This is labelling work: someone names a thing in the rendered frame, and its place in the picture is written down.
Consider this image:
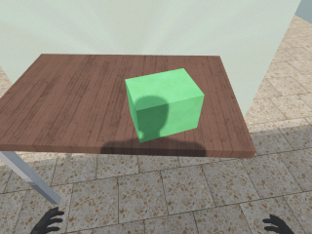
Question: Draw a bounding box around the table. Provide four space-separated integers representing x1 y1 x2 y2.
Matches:
0 54 256 205

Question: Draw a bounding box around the robot left hand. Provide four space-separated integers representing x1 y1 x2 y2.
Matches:
30 207 64 234

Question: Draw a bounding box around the carton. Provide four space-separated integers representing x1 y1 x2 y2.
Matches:
125 68 205 142

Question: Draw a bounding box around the robot right hand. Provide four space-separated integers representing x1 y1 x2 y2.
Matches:
262 214 294 234

